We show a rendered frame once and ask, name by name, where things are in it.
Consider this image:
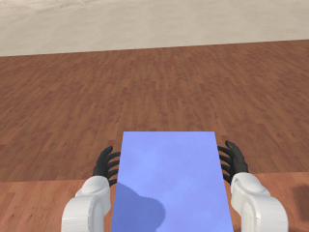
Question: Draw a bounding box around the robot right forearm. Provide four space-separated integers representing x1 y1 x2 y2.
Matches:
230 172 289 232

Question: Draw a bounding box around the right robot hand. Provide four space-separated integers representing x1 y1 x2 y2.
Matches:
217 140 249 186

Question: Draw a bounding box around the carton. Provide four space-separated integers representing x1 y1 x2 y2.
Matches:
110 131 234 232

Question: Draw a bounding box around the left robot hand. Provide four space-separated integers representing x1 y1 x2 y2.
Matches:
92 146 121 187

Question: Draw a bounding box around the robot left forearm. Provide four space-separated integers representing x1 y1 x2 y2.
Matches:
61 175 111 232

